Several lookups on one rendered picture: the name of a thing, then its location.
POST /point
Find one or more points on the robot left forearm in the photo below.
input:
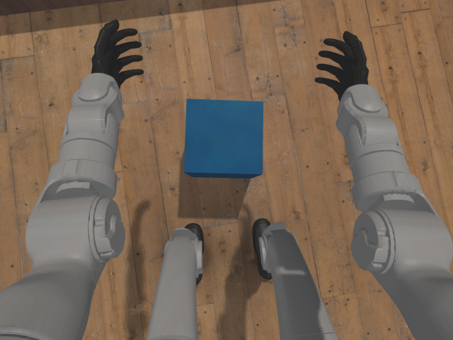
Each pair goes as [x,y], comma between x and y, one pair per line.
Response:
[88,149]

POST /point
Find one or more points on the right robot hand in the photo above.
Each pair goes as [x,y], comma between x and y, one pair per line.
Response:
[354,70]

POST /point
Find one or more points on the left robot thigh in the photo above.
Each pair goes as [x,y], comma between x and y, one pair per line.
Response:
[174,312]

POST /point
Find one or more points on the right robot upper arm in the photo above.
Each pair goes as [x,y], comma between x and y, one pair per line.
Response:
[409,252]

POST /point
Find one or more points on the left robot hand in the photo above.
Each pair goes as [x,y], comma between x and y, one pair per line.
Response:
[105,60]

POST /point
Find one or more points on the carton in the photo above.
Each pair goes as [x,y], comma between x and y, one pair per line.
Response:
[223,139]

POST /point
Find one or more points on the left robot upper arm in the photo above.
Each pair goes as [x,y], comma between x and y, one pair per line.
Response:
[70,240]

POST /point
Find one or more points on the right robot shin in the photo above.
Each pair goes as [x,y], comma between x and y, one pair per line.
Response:
[276,226]

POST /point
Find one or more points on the robot right forearm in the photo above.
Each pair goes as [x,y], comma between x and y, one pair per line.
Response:
[376,158]

